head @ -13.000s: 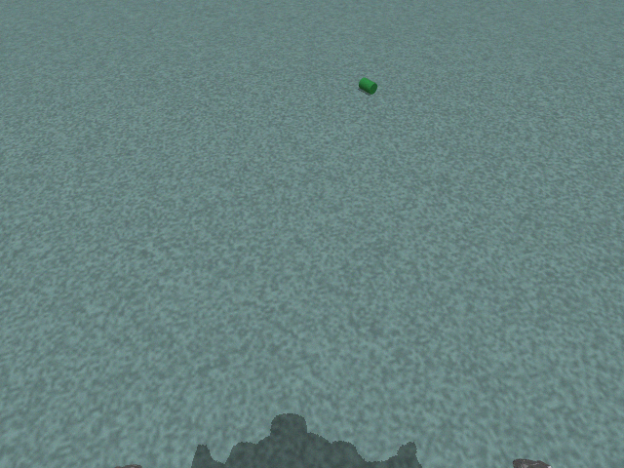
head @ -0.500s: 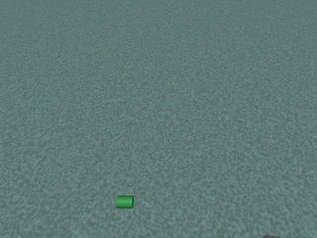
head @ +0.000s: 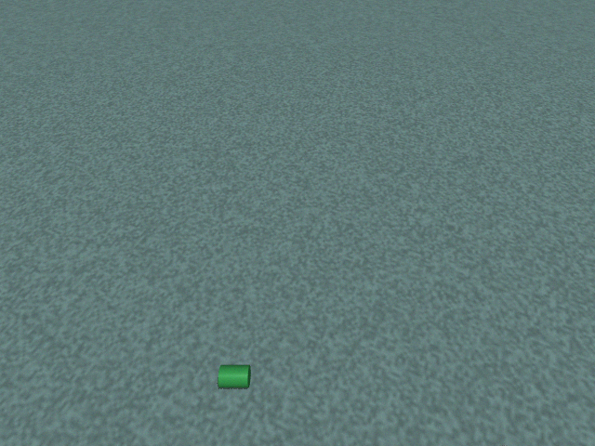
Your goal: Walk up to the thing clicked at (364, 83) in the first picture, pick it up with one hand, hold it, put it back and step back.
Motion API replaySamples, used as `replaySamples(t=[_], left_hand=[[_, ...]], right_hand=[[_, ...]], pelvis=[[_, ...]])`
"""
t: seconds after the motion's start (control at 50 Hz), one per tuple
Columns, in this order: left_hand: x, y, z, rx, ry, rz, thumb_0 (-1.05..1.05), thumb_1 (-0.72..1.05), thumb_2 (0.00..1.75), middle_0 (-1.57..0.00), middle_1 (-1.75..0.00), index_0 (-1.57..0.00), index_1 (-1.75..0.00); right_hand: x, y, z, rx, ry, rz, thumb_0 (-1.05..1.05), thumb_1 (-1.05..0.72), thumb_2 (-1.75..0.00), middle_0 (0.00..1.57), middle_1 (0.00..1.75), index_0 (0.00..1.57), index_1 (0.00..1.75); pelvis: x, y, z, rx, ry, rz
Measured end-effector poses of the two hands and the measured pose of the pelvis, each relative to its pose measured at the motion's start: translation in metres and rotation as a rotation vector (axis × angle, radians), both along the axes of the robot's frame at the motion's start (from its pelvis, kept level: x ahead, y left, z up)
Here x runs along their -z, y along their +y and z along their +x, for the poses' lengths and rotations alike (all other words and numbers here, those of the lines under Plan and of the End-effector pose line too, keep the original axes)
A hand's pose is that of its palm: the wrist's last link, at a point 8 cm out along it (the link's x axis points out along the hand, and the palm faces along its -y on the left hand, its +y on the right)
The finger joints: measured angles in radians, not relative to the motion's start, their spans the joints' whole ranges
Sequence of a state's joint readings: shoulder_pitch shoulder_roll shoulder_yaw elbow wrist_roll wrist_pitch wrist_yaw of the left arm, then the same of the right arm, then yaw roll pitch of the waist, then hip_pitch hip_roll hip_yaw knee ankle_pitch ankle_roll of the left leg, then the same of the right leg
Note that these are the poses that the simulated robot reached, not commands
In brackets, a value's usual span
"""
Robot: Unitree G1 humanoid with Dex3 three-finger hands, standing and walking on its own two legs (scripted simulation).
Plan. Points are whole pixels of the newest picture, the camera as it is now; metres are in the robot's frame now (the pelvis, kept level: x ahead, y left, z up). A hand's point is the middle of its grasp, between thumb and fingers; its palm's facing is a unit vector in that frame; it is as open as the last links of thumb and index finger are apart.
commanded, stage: stand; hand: left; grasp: from above
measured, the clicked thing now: (234, 376) +0.40 +0.23 -0.75
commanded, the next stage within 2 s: rise first in 0.42 s
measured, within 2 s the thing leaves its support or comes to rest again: neither
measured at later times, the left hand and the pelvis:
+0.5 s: hand out of the picture +0.07 +0.26 -0.16, palm faces -0.02 -0.94 -0.35, open 7.4 cm; pelvis +0.00 +0.00 +0.00, yaw +0 degrees
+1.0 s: hand out of the picture +0.14 +0.26 -0.20, palm faces -0.08 -0.91 -0.40, open 12.8 cm; pelvis -0.02 +0.01 -0.05, yaw -2 degrees
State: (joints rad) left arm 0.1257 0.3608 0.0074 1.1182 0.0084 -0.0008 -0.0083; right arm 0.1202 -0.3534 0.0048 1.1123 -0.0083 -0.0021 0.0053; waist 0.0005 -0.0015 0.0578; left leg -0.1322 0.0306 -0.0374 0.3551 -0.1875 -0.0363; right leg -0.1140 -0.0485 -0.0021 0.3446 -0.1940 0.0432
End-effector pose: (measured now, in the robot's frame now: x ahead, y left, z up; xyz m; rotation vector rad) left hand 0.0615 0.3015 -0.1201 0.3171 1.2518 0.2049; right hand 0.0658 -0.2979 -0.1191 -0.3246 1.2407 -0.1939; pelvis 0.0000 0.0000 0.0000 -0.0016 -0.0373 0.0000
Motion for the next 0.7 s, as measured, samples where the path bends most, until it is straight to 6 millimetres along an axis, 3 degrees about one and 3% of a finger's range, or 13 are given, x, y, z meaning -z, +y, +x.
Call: replaySamples(t=[0.54, 0.58, 0.7], left_hand=[[-0.001, 0.0, 0.001, 0.005, -0.009, 0.002, 0.0, 0.9, 0.9, -0.2, -0.3, -0.2, -0.3], [-0.001, -0.002, 0.009, -0.014, -0.057, 0.0, 0.0, 0.88, 0.9, -0.2, -0.32, -0.2, -0.32], [0.009, -0.005, 0.06, -0.001, -0.143, -0.015, 0.0, 0.66, 0.88, -0.21, -0.52, -0.21, -0.52]], right_hand=[[0.0, 0.0, -0.001, 0.001, 0.0, 0.0, 0.01, -0.9, -0.9, 0.2, 0.3, 0.2, 0.3], [0.0, 0.003, 0.003, 0.009, -0.052, 0.0, 0.01, -0.9, -0.9, 0.2, 0.3, 0.2, 0.3], [0.005, 0.023, 0.012, 0.013, -0.166, 0.027, 0.01, -0.9, -0.9, 0.2, 0.3, 0.2, 0.3]], pelvis=[[0.0, 0.001, -0.001, -0.001, 0.0, 0.001], [0.002, 0.001, -0.003, -0.002, 0.024, 0.001], [0.014, -0.002, -0.016, 0.004, 0.099, -0.001]])
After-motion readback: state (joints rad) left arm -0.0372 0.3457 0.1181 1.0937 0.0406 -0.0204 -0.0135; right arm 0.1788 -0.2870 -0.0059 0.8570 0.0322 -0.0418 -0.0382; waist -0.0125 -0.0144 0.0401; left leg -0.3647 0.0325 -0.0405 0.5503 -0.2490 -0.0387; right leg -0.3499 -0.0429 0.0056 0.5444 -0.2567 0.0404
